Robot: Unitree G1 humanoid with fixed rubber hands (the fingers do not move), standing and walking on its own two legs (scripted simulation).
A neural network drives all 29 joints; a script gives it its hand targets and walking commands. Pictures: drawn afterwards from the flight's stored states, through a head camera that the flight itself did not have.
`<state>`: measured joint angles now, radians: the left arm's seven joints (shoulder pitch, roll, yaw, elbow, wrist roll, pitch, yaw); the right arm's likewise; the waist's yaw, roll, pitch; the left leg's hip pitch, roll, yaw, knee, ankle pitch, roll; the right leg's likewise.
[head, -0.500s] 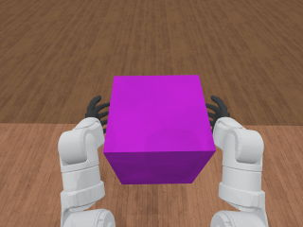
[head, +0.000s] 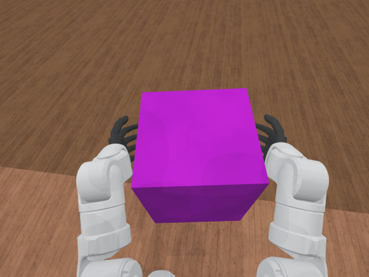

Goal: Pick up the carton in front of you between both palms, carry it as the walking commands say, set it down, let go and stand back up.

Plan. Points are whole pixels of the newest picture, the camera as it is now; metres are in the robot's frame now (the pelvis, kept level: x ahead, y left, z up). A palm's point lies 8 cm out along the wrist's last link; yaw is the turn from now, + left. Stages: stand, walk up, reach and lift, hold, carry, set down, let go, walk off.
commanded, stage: carry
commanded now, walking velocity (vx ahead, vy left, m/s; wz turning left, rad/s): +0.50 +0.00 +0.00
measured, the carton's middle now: (195, 163) +0.36 +0.02 +0.06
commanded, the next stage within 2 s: none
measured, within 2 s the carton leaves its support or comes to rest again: neither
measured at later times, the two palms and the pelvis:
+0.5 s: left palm (143, 51) +0.66 +0.17 +0.16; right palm (254, 54) +0.63 -0.13 +0.16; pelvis +0.30 +0.04 +0.03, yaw -1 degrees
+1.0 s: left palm out of the picture +0.95 +0.16 +0.20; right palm out of the picture +0.96 -0.14 +0.19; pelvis +0.61 +0.00 +0.06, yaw +0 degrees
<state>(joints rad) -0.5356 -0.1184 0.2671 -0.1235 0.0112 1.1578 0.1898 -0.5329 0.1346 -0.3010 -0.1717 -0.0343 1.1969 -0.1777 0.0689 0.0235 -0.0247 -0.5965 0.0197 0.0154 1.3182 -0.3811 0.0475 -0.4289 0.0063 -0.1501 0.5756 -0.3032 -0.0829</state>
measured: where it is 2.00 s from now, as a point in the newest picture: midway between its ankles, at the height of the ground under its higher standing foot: (195, 114)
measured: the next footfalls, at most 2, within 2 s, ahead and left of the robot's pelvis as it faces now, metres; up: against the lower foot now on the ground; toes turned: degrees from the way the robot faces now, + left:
left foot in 0.28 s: +0.36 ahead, +0.12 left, +0.02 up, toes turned +5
right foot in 0.74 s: +0.65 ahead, -0.09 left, +0.04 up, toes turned -7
